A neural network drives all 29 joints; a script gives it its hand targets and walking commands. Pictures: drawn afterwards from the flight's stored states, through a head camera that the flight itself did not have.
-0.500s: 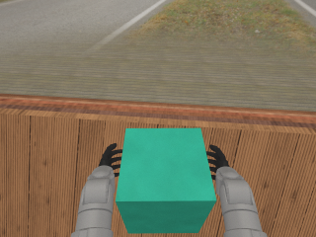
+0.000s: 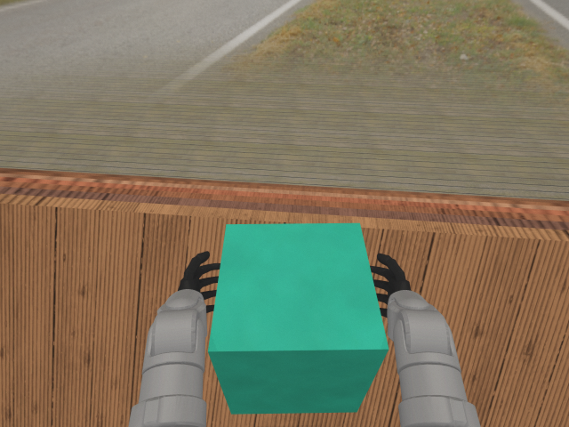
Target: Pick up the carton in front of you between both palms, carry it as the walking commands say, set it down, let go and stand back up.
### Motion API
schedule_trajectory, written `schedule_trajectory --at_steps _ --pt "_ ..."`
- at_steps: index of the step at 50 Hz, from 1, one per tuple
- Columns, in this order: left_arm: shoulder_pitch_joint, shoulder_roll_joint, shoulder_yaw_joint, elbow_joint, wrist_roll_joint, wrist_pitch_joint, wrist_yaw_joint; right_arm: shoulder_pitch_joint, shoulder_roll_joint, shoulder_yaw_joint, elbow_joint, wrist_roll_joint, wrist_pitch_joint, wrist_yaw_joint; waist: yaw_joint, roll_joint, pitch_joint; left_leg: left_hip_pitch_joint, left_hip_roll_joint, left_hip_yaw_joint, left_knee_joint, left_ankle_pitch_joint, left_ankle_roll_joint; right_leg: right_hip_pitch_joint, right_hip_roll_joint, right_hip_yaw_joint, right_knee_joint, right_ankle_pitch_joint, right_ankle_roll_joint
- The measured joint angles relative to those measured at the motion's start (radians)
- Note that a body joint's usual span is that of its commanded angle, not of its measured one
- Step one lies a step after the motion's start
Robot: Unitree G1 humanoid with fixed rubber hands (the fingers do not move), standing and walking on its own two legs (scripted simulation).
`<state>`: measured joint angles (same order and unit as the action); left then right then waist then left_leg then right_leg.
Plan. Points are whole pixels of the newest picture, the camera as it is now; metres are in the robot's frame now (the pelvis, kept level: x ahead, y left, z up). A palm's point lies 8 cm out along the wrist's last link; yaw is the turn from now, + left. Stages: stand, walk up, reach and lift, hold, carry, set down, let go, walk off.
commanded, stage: carry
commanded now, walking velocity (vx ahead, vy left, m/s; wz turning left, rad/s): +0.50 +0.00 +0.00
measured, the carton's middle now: (293, 321) +0.31 +0.00 -0.02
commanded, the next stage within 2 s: none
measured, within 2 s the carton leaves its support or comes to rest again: neither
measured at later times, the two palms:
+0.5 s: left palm (194, 230) +0.41 +0.16 +0.08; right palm (376, 227) +0.41 -0.14 +0.09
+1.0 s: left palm (201, 143) +0.69 +0.20 +0.09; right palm (335, 143) +0.67 -0.10 +0.10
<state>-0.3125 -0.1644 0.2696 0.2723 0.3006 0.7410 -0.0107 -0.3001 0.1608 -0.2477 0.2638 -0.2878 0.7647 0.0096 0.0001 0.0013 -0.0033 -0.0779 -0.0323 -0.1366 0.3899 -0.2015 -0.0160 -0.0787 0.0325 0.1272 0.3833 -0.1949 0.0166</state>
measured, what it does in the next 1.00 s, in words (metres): walks ahead: right foot, then left foot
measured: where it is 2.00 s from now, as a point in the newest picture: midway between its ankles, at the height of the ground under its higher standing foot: (274, 259)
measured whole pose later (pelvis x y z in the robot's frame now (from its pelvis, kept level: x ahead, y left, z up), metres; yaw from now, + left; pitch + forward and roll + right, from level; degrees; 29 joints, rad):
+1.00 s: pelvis +0.46 +0.06 +0.00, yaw -2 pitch +4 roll -2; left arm 0.10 -0.14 0.04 -0.54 0.02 1.12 0.16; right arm 0.09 0.14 -0.04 -0.52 0.02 1.14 -0.16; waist -0.05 0.00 -0.16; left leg -0.01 0.01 0.20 0.23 -0.30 0.06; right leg -0.65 -0.10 -0.14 0.74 -0.09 0.00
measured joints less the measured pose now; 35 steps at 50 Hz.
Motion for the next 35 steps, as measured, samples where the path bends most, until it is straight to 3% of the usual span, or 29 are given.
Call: schedule_trajectory --at_steps 5,9,12,15,18,20,24,27,31,33,35 --pt "0.038 0.01 -0.047 -0.077 -0.036 0.028 0.019 0.036 -0.009 0.036 -0.074 0.036 0.025 -0.013 -0.005 -0.002 -0.079 -0.125 0.024 0.047 0.116 -0.171 -0.001 -0.11 -0.021 -0.051 0.088 -0.135 -0.005" --pt "0.056 0.014 -0.087 -0.222 -0.086 0.078 0.041 0.061 -0.017 0.062 -0.221 0.092 0.069 -0.03 -0.006 -0.015 -0.11 -0.184 0.037 0.097 0.163 -0.137 0.004 -0.166 -0.045 -0.071 0.135 -0.088 0.004" --pt "0.094 0.022 -0.102 -0.323 -0.112 0.138 0.054 0.076 -0.016 0.098 -0.292 0.114 0.121 -0.048 0.001 -0.028 -0.155 -0.175 0.034 0.137 0.157 -0.118 0.008 -0.204 -0.071 -0.079 0.227 -0.193 -0.002" --pt "0.134 0.029 -0.103 -0.418 -0.15 0.201 0.066 0.09 -0.019 0.138 -0.361 0.131 0.187 -0.062 0.01 0.003 -0.178 -0.145 0.057 0.161 0.134 -0.161 0.015 -0.258 -0.068 -0.164 0.289 -0.255 -0.008" --pt "0.15 0.031 -0.124 -0.499 -0.185 0.258 0.086 0.123 -0.025 0.156 -0.471 0.155 0.256 -0.086 0.0 0.025 -0.176 -0.116 0.078 0.154 0.113 -0.181 0.005 -0.255 -0.044 -0.248 0.162 -0.178 -0.013" --pt "0.16 0.031 -0.157 -0.537 -0.202 0.284 0.096 0.164 -0.03 0.149 -0.555 0.179 0.294 -0.104 -0.017 0.041 -0.178 -0.135 0.094 0.14 0.19 -0.229 0.001 -0.224 -0.033 -0.282 0.124 -0.063 -0.037" --pt "0.228 0.036 -0.205 -0.604 -0.231 0.354 0.12 0.259 -0.035 0.155 -0.653 0.238 0.365 -0.137 -0.01 -0.017 -0.198 -0.298 0.07 0.214 0.473 -0.326 0.016 -0.162 -0.068 -0.294 0.091 -0.145 -0.041" --pt "0.301 0.036 -0.214 -0.694 -0.253 0.394 0.15 0.297 -0.033 0.174 -0.691 0.27 0.391 -0.145 0.012 -0.048 -0.185 -0.399 0.06 0.264 0.452 -0.268 0.02 -0.085 -0.09 -0.278 0.0 -0.137 -0.016" --pt "0.351 0.033 -0.22 -0.782 -0.286 0.408 0.181 0.334 -0.03 0.188 -0.746 0.289 0.385 -0.161 0.038 -0.058 -0.157 -0.433 0.055 0.312 0.222 -0.089 0.024 0.019 -0.112 -0.266 -0.033 -0.189 0.015" --pt "0.359 0.033 -0.219 -0.812 -0.299 0.405 0.194 0.336 -0.03 0.19 -0.764 0.299 0.377 -0.181 0.041 -0.052 -0.144 -0.396 0.05 0.348 0.134 -0.007 0.045 0.044 -0.129 -0.26 0.052 -0.27 0.034" --pt "0.362 0.034 -0.201 -0.809 -0.312 0.403 0.204 0.327 -0.03 0.201 -0.735 0.299 0.364 -0.201 0.03 -0.059 -0.148 -0.387 0.042 0.377 0.205 0.016 0.096 -0.024 -0.16 -0.234 0.283 -0.318 0.031"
